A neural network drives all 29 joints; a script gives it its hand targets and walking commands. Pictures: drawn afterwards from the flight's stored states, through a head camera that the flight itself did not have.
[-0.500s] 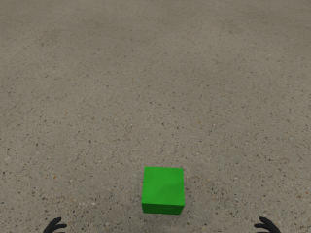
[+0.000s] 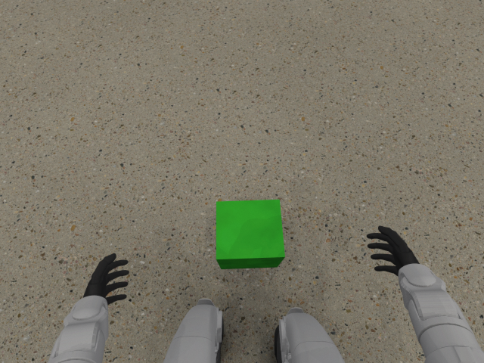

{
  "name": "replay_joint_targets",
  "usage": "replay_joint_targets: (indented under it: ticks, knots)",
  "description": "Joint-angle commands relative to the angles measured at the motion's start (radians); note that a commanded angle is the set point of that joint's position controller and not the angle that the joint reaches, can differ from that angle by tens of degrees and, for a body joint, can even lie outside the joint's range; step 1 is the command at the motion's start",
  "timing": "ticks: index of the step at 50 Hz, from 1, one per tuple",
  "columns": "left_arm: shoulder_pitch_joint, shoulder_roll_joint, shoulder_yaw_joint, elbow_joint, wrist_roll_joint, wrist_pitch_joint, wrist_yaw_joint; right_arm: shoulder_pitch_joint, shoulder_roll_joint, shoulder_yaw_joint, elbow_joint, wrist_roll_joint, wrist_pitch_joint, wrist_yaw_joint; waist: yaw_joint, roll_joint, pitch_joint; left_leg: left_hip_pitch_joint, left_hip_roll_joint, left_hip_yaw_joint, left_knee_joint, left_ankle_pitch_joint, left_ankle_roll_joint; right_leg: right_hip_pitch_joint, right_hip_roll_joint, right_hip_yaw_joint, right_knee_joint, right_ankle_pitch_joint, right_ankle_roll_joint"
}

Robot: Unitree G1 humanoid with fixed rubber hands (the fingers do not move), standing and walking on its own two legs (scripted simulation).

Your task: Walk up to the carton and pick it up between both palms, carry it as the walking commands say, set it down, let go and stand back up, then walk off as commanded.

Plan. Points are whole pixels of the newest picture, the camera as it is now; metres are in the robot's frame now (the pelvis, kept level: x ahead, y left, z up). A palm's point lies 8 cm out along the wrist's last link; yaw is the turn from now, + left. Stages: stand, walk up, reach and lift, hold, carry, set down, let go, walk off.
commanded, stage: reach and lift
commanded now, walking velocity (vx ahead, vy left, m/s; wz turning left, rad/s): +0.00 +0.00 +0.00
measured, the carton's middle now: (248, 236) +0.43 +0.01 -0.61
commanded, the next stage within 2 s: none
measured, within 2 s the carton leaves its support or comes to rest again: neither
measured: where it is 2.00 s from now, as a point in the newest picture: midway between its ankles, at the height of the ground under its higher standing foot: (247, 361)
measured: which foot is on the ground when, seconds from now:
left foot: down 0.00-1.00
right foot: down 0.00-1.00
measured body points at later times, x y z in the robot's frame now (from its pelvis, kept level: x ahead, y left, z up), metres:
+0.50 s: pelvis -0.07 +0.00 -0.05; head +0.17 +0.01 +0.33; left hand +0.34 +0.24 -0.16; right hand +0.37 -0.23 -0.14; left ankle +0.04 +0.13 -0.70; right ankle +0.00 -0.12 -0.70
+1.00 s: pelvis -0.07 +0.00 -0.06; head +0.29 +0.01 +0.19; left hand +0.46 +0.21 -0.21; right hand +0.49 -0.20 -0.20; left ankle +0.04 +0.13 -0.70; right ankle +0.00 -0.13 -0.70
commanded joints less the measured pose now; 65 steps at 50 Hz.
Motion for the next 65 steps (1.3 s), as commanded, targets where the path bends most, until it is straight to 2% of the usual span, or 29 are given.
replay_joint_targets:
  ticks: [1,6,12,18,21,23,27,39,40,44,47,51,52,53,54,55,56,57,59,60,65]
  knots:
    - [-0.093,0.141,0.036,-0.11,-0.027,-0.021,0.02,-0.117,-0.203,-0.061,-0.097,0.009,-0.018,-0.016,-0.01,-0.003,-0.571,0.304,-0.064,0.003,0.008,0.528,-0.023,0.004,0.068,-0.025,-0.073,0.439,0.0]
    - [-0.243,0.149,0.044,-0.097,-0.037,-0.002,0.025,-0.29,-0.193,-0.047,-0.1,0.028,-0.002,-0.021,0.008,-0.038,-0.572,0.157,-0.061,0.017,0.023,0.326,-0.01,-0.043,0.058,-0.018,-0.054,0.295,0.003]
    - [-0.5,0.158,0.055,-0.09,-0.043,0.029,0.029,-0.529,-0.203,-0.063,-0.074,0.055,0.027,-0.02,-0.001,-0.021,-0.616,0.075,-0.044,0.021,0.04,0.13,-0.01,-0.131,0.048,-0.035,-0.036,0.13,0.004]
    - [-0.724,0.151,0.072,-0.047,-0.046,0.046,0.048,-0.74,-0.233,-0.086,-0.012,0.075,0.04,-0.017,-0.007,-0.002,-0.767,0.067,-0.042,0.03,0.076,0.103,-0.016,-0.195,0.047,-0.054,-0.009,0.109,0.001]
    - [-0.792,0.139,0.084,-0.019,-0.038,0.04,0.062,-0.809,-0.24,-0.091,0.033,0.086,0.035,-0.012,0.001,0.016,-0.849,0.073,-0.046,0.033,0.097,0.15,-0.02,-0.236,0.055,-0.061,0.006,0.148,0.002]
    - [-0.839,0.129,0.094,-0.001,-0.035,0.033,0.07,-0.864,-0.249,-0.096,0.057,0.085,0.026,-0.011,-0.007,0.007,-0.9,0.078,-0.05,0.033,0.106,0.165,-0.021,-0.26,0.063,-0.068,0.011,0.154,0.004]
    - [-0.943,0.148,0.125,0.011,-0.027,-0.004,0.081,-0.969,-0.256,-0.097,0.08,0.096,-0.005,-0.015,0.0,0.01,-1.011,0.063,-0.058,0.031,0.132,0.222,-0.018,-0.298,0.073,-0.07,0.033,0.19,0.008]
    - [-1.221,0.128,0.121,0.085,-0.07,-0.082,0.083,-1.244,-0.27,-0.104,0.16,0.138,-0.09,-0.023,-0.015,0.001,-1.249,0.024,-0.069,0.003,0.212,0.406,-0.01,-0.472,0.092,-0.072,0.095,0.319,0.014]
    - [-1.242,0.124,0.121,0.094,-0.072,-0.085,0.082,-1.264,-0.276,-0.111,0.167,0.131,-0.096,-0.022,-0.026,-0.005,-1.272,0.029,-0.07,-0.003,0.217,0.425,-0.009,-0.476,0.093,-0.073,0.1,0.334,0.015]
    - [-1.315,0.148,0.147,0.086,-0.052,-0.088,0.087,-1.349,-0.297,-0.126,0.148,0.123,-0.101,-0.025,-0.016,0.0,-1.423,0.081,-0.077,0.001,0.233,0.482,-0.005,-0.426,0.098,-0.07,0.114,0.382,0.017]
    - [-1.32,0.165,0.151,0.031,-0.047,-0.068,0.094,-1.35,-0.307,-0.111,0.096,0.133,-0.08,-0.034,0.0,-0.015,-1.653,0.211,-0.083,0.013,0.253,0.539,0.003,-0.265,0.103,-0.077,0.129,0.454,0.014]
    - [-1.328,0.191,0.111,-0.136,-0.066,-0.036,0.107,-1.342,-0.291,-0.073,-0.093,0.186,-0.036,-0.055,0.03,-0.042,-1.96,0.331,-0.086,0.016,0.305,0.715,0.012,0.057,0.121,-0.072,0.195,0.729,0.002]
    - [-1.327,0.192,0.115,-0.172,-0.061,-0.051,0.104,-1.356,-0.273,-0.069,-0.145,0.196,-0.051,-0.056,0.043,-0.01,-1.96,0.341,-0.085,0.025,0.332,0.867,0.007,0.038,0.126,-0.063,0.221,0.85,0.016]
    - [-1.39,0.184,0.132,-0.247,-0.08,-0.059,0.114,-1.391,-0.32,-0.107,-0.165,0.176,-0.056,-0.064,0.029,0.032,-1.931,0.418,-0.071,-0.02,0.354,0.979,0.013,-0.181,0.13,-0.073,0.233,0.777,0.027]
    - [-1.422,0.189,0.138,-0.286,-0.088,-0.056,0.12,-1.416,-0.357,-0.126,-0.2,0.172,-0.055,-0.073,0.014,0.059,-1.941,0.522,-0.057,-0.044,0.388,1.018,0.018,-0.338,0.133,-0.081,0.222,0.669,0.023]
    - [-1.433,0.2,0.153,-0.245,-0.076,-0.051,0.121,-1.435,-0.375,-0.135,-0.167,0.162,-0.052,-0.079,0.017,0.064,-1.88,0.496,-0.055,-0.039,0.4,0.94,0.015,-0.398,0.13,-0.081,0.221,0.593,0.014]
    - [-1.456,0.219,0.167,-0.177,-0.055,-0.048,0.119,-1.465,-0.357,-0.124,-0.105,0.15,-0.048,-0.086,0.037,0.037,-1.777,0.34,-0.059,-0.013,0.394,0.78,0.015,-0.373,0.114,-0.07,0.231,0.536,0.007]
    - [-1.44,0.215,0.171,-0.108,-0.061,-0.049,0.111,-1.475,-0.319,-0.096,-0.053,0.15,-0.046,-0.086,0.051,-0.008,-1.71,0.189,-0.067,0.007,0.378,0.671,0.014,-0.292,0.103,-0.06,0.243,0.531,0.009]
    - [-1.425,0.207,0.169,-0.036,-0.089,-0.062,0.094,-1.507,-0.275,-0.064,-0.017,0.15,-0.051,-0.096,0.047,-0.088,-1.716,-0.025,-0.083,0.041,0.371,0.559,0.012,-0.098,0.091,-0.046,0.277,0.587,0.02]
    - [-1.449,0.208,0.162,-0.002,-0.102,-0.069,0.09,-1.522,-0.271,-0.063,0.03,0.151,-0.054,-0.1,0.037,-0.088,-1.683,-0.078,-0.086,0.047,0.383,0.515,0.012,-0.115,0.088,-0.05,0.297,0.558,0.022]
    - [-1.545,0.203,0.138,0.132,-0.116,-0.074,0.094,-1.561,-0.292,-0.068,0.195,0.16,-0.06,-0.1,0.013,-0.006,-1.582,-0.07,-0.085,0.033,0.475,0.382,-0.001,-0.425,0.087,-0.084,0.366,0.296,0.013]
